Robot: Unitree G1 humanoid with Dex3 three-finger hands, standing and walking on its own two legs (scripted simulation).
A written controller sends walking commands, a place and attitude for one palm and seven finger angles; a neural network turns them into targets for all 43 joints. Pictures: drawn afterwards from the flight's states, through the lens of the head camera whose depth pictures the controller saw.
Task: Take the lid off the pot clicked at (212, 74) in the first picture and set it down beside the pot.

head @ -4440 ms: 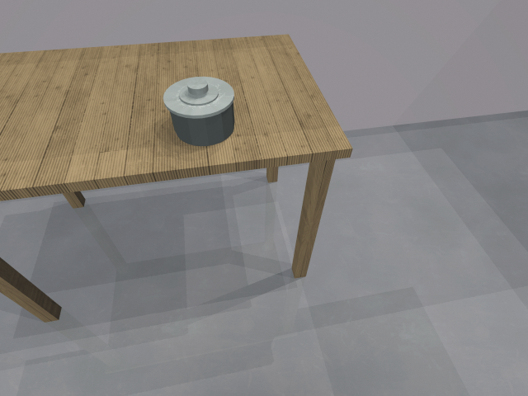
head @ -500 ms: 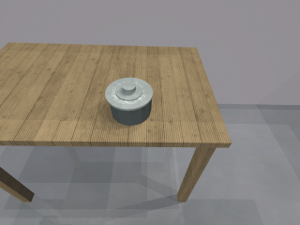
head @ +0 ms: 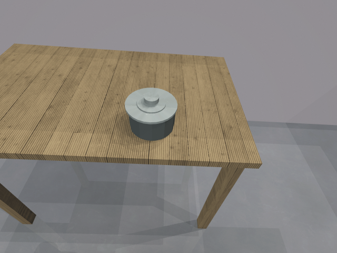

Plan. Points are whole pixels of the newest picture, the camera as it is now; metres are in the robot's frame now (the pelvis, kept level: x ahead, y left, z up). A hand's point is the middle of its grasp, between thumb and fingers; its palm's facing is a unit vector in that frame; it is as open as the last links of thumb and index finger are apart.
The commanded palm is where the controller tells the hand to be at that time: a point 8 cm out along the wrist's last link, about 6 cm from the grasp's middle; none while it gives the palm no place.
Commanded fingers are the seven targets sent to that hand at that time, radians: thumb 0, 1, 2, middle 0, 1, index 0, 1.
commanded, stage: lift the closed hand beside the body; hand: left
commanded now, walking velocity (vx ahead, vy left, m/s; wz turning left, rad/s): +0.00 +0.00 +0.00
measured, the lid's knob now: (151, 98) +0.53 +0.09 +0.08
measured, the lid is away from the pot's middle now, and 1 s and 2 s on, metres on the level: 0.00 0.00 0.00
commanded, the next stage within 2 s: raise the hand higher, near the body in 0.62 s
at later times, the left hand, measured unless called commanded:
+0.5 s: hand out of the picture +0.11 +0.19 -0.03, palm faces +0.28 -0.92 -0.28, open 3.6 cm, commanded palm +0.07 +0.24 +0.00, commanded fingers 0.00 0.90 0.90 -1.30 -1.50 -1.30 -1.50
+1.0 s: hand (77, 230) +0.16 +0.20 +0.02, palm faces +0.29 -0.86 -0.41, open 3.1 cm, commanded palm +0.11 +0.23 +0.06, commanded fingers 0.00 0.90 0.90 -1.30 -1.50 -1.30 -1.50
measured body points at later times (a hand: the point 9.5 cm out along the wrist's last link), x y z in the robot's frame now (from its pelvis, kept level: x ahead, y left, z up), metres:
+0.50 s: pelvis +0.00 -0.03 +0.00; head -0.01 -0.03 +0.45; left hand +0.10 +0.24 -0.01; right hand +0.22 -0.24 -0.04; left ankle +0.00 +0.07 -0.74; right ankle +0.00 -0.14 -0.74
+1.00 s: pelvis +0.03 -0.05 +0.00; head +0.04 -0.07 +0.45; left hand +0.14 +0.24 +0.05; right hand +0.21 -0.27 -0.09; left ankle +0.00 +0.07 -0.74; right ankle +0.00 -0.14 -0.74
